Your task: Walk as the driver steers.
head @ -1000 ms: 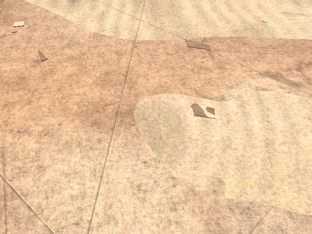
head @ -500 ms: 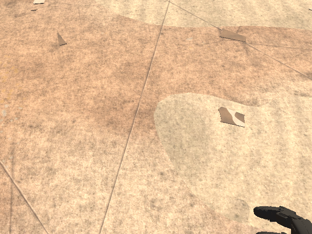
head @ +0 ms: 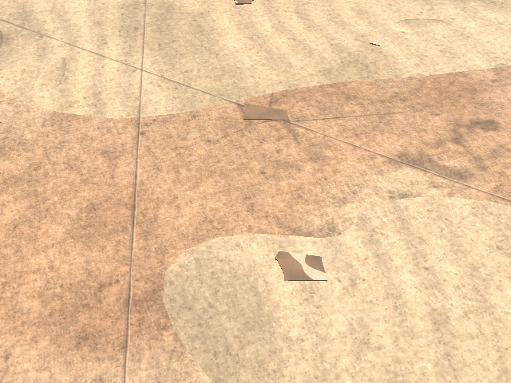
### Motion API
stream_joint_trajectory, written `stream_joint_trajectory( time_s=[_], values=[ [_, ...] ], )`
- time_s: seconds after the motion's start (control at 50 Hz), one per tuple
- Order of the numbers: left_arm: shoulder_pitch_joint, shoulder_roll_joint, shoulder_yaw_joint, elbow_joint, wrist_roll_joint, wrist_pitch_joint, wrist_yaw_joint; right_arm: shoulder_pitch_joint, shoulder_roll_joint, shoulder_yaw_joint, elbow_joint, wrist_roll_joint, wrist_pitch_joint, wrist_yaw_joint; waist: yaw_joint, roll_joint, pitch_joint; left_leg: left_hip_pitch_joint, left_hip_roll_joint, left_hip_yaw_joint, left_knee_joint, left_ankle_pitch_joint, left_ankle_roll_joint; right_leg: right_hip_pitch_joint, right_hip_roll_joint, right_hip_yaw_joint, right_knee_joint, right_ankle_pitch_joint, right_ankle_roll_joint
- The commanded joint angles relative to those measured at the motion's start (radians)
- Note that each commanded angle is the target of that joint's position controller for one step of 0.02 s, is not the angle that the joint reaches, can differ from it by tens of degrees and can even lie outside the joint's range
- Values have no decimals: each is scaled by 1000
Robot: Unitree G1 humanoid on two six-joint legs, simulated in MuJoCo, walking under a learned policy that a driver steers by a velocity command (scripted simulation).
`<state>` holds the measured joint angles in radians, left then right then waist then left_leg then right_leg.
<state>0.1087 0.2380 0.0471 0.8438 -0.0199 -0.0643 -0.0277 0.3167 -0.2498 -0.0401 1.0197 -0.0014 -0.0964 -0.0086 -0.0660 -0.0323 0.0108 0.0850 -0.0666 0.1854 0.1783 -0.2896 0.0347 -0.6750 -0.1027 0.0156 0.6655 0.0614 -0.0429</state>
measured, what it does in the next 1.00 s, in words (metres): walks ahead, turning right: right foot, then left foot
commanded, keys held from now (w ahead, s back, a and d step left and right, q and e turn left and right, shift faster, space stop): w+e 0.32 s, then w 0.52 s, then no key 0.16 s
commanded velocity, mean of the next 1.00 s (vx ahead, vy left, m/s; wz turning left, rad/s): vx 0.48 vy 0.00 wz -0.29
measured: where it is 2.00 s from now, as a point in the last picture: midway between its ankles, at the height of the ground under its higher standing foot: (297, 300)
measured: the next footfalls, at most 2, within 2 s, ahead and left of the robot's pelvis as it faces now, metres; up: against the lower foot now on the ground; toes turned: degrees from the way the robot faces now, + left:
right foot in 0.10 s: +0.24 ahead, -0.12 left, +0.00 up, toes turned -7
left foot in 0.60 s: +0.57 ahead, +0.03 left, +0.00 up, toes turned -16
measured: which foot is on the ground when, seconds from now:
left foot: down 0.00-0.12, up 0.14-0.58, down 0.60-1.00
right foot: up 0.00-0.08, down 0.10-0.64, up 0.66-1.00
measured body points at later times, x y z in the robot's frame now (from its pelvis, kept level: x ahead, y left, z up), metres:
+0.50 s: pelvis +0.29 -0.05 +0.01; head +0.32 -0.07 +0.46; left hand +0.41 +0.22 -0.10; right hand +0.44 -0.33 -0.09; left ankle +0.52 +0.07 -0.69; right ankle +0.20 -0.11 -0.74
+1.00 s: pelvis +0.57 -0.08 +0.01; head +0.60 -0.08 +0.46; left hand +0.83 +0.10 -0.09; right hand +0.50 -0.34 -0.12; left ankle +0.53 +0.04 -0.74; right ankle +0.69 -0.27 -0.69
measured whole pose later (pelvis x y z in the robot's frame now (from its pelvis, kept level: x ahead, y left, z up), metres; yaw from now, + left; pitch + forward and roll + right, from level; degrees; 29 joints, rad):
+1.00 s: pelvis +0.57 -0.08 +0.01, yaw -17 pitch +2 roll +1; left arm 0.11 0.26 0.04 0.71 0.00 -0.08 -0.01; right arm 0.34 -0.26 -0.03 0.90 0.01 -0.08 0.01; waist -0.08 -0.04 0.03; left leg -0.05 -0.06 0.02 0.25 -0.24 0.05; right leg -0.63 -0.08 0.04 0.60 0.06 0.00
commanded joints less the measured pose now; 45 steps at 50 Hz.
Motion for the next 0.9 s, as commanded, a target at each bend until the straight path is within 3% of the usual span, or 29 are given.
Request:
stream_joint_trajectory(
  time_s=[0.02, 0.06, 0.08, 0.1, 0.12, 0.14, 0.16, 0.18, 0.2, 0.22, 0.24, 0.3, 0.34, 0.42, 0.48, 0.54, 0.58, 0.6, 0.62, 0.64, 0.66, 0.68, 0.7, 0.72, 0.74, 0.78, 0.84, 0.9],
  values=[
    [-143, 49, 2, -131, -3, -15, -28, 34, -174, -35, -31, 9, 21, -9, -4, 55, 87, 47, 340, -53, 39, 569, 117, -66, 22, -54, -49, -101, -29],
    [-82, 88, 20, -144, -4, -10, -40, 3, -204, -44, -54, 8, 38, -16, 48, 106, 20, 66, 344, -17, 186, 917, 92, 71, 87, -117, -46, -203, -66],
    [24, 124, 40, -127, -6, -7, -41, -12, -212, -47, -66, 4, 49, -22, 108, 123, -43, 45, 334, 1, 338, 1049, 77, 209, 131, -140, -50, -230, -91],
    [191, 184, 74, -89, -9, -5, -32, -27, -206, -43, -82, 5, 54, -26, 194, 104, -128, -58, 294, 23, 562, 1006, 44, 453, 164, -121, -117, -176, -132],
    [337, 288, 108, -64, -7, 8, -6, -3, -168, -26, -114, -15, 41, -25, 227, -52, -243, -329, 234, 34, 898, 610, 1, 770, -23, 174, -129, -164, -205],
    [290, 326, 108, -96, -6, 2, -6, 66, -39, 13, -153, -15, 0, 0, 123, -246, -359, -749, -6, -121, 1240, -246, -50, 1076, -250, 778, -300, -318, -411],
    [311, 241, 83, -97, 7, -1, -6, -49, -148, -12, -174, 18, -48, 20, 189, -124, -366, -859, 50, -303, 1283, -236, -12, 1085, -235, 776, -373, -338, -366],
    [268, 192, 70, -103, 13, -8, -2, -126, -168, -17, -206, 48, -67, 26, 178, -80, -234, -902, 95, -291, 1240, -156, 14, 974, -197, 608, -371, -272, -318],
    [196, 170, 63, -117, 12, -15, -4, -137, -152, -15, -205, 37, -72, 20, 123, 44, -136, -858, 141, -284, 1136, -86, 13, 801, -151, 480, -384, -150, -287],
    [137, 139, 53, -135, 13, -18, -3, -131, -162, -27, -195, 18, -61, 12, 88, 63, -99, -788, 174, -279, 1042, -52, 2, 684, -115, 395, -398, -58, -263],
    [109, 131, 48, -150, 21, -19, 0, -112, -160, -31, -196, 10, -45, 13, 58, 44, -78, -725, 188, -283, 1005, -34, -10, 598, -90, 361, -421, -14, -259],
    [129, 168, 56, -152, 10, -22, 15, -123, -125, -30, -222, -13, -12, 7, 38, 26, -45, -694, 181, -253, 862, 30, -69, 481, -56, 287, -457, 77, -267],
    [159, 189, 63, -148, 7, -18, 30, -200, -110, -25, -250, -16, -7, 3, 60, 9, -21, -713, 166, -238, 709, 151, -97, 456, -30, 238, -465, 71, -249],
    [226, 177, 57, -120, 6, -13, 37, -322, -77, -8, -280, -6, -17, 15, 127, -41, -13, -610, 119, -208, 426, 428, -89, 433, 14, 172, -455, -47, -177],
    [269, 177, 54, -90, 4, -15, 34, -380, -103, -11, -306, 5, -26, 25, 151, -55, 12, -631, 115, -225, 358, 427, -60, 519, -34, 220, -424, -91, -172],
    [287, 186, 57, -74, 6, -5, 40, -386, -135, -20, -323, 4, -40, 38, 139, -67, 19, -658, 109, -230, 309, 308, -15, 647, -96, 278, -359, -27, -162],
    [265, 194, 59, -75, 8, 6, 44, -305, -157, -31, -307, 4, -47, 39, 88, -87, -8, -552, 82, -196, 277, 237, 22, 681, -91, 275, -278, 157, -139],
    [252, 177, 51, -82, 12, 9, 43, -188, -187, -49, -273, 0, -50, 35, 32, -72, -86, -385, 75, -185, 264, 263, 53, 664, -38, 236, -147, 283, -116],
    [241, 144, 33, -105, 24, 10, 43, -20, -235, -62, -248, -11, -50, 31, -39, -11, -229, -115, 206, -322, 305, 295, 120, 527, 23, 185, 102, 164, -81],
    [384, 71, 12, -105, 5, -6, 37, 109, -309, -89, -211, -14, -36, 32, -11, 263, -367, 267, 413, -739, 254, 100, 282, 138, 181, 93, 473, -287, 5],
    [368, 117, 14, -99, -4, -17, 36, 121, -226, -67, -199, 15, -31, 41, -30, 283, -344, 284, 448, -940, 123, -113, 283, -26, 180, 161, 588, -638, 4],
    [271, 181, 31, -116, -20, -22, 33, 48, -175, -51, -213, 23, -27, 40, -30, 185, -181, 154, 424, -821, 103, -200, 233, -104, 122, 164, 639, -568, -4],
    [201, 180, 29, -135, -13, -24, 33, -28, -156, -42, -234, 13, -18, 37, -7, 103, -96, 13, 386, -701, 84, -140, 203, -91, 68, 114, 610, -482, -5],
    [161, 170, 31, -145, 4, -25, 33, -73, -132, -33, -239, 4, -14, 37, 15, 75, -26, -109, 347, -618, 50, -46, 198, -70, 35, 91, 543, -423, -1],
    [169, 160, 34, -145, 12, -21, 34, -94, -116, -25, -242, -7, -17, 38, 44, 98, -14, -180, 315, -558, 27, 38, 188, -16, 2, 89, 492, -379, 1],
    [204, 122, 28, -134, 11, -11, 34, -93, -119, -25, -232, -4, -21, 38, 65, 128, -21, -239, 281, -474, -9, 156, 196, 38, -13, 66, 437, -347, 15],
    [138, 103, 20, -163, 19, -10, 39, -61, -162, -36, -211, 4, -23, 28, 57, 103, -4, -239, 278, -389, -41, 314, 212, -10, -29, 44, 304, -245, 45],
    [65, 70, 8, -178, 24, -19, 35, -50, -167, -34, -196, 5, -7, 17, 44, 97, 1, -259, 218, -250, 2, 644, 166, 75, 8, 0, 79, -89, 57]
  ],
)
